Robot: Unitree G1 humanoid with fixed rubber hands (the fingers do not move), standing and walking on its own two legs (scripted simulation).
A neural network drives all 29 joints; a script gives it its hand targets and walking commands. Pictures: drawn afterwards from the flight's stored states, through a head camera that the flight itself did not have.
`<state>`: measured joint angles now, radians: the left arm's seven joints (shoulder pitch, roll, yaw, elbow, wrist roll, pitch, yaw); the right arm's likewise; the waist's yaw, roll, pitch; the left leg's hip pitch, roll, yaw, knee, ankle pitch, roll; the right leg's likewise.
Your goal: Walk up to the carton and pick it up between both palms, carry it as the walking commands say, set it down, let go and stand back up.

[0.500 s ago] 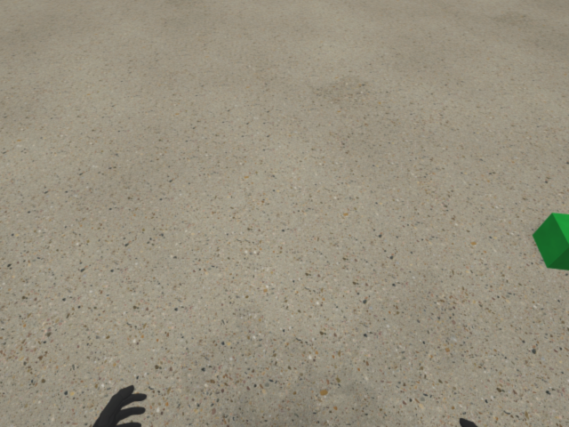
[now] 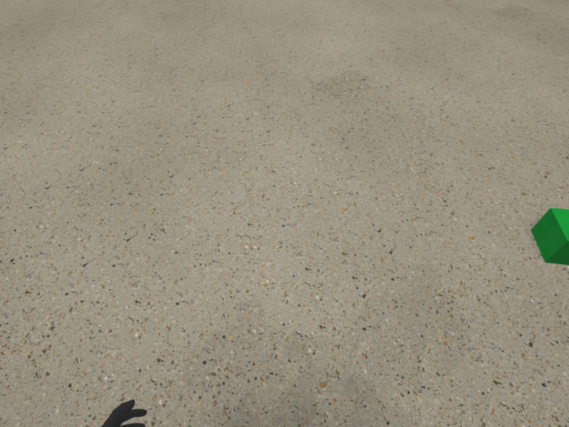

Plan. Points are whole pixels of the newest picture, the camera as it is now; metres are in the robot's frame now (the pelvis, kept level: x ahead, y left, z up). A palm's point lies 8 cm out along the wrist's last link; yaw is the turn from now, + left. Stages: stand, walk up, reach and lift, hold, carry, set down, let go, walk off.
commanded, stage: stand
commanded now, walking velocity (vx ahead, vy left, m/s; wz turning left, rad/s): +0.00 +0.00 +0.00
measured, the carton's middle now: out of the picture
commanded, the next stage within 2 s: walk up in 0.38 s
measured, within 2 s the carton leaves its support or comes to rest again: neither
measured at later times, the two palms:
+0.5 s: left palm out of the picture +0.09 +0.26 -0.10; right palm out of the picture +0.05 -0.28 -0.12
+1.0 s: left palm out of the picture +0.12 +0.26 -0.11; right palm out of the picture +0.02 -0.27 -0.12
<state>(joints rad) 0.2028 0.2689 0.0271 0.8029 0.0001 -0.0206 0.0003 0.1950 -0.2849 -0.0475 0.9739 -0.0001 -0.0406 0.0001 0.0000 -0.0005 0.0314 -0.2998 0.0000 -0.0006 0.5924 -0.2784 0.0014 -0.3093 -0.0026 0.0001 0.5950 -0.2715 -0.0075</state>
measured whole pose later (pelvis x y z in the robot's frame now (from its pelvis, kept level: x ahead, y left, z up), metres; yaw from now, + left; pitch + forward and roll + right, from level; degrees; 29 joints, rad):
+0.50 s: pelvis -0.01 +0.00 +0.01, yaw +0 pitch -1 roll +0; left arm 0.20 0.27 0.01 0.87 0.00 -0.02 0.00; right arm 0.19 -0.29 -0.04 1.03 0.00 -0.04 0.00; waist 0.00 0.00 0.02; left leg -0.27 0.00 0.00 0.51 -0.22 0.00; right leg -0.29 0.00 0.00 0.52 -0.22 -0.01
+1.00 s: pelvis -0.02 +0.01 +0.00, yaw -13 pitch +1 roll +2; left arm 0.21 0.27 0.05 0.88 0.00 0.05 -0.01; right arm 0.19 -0.28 -0.02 0.83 0.00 0.04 -0.03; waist 0.00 -0.02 0.03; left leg -0.27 0.04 0.23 0.56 -0.29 0.02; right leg -0.41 -0.05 0.01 0.86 -0.43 0.00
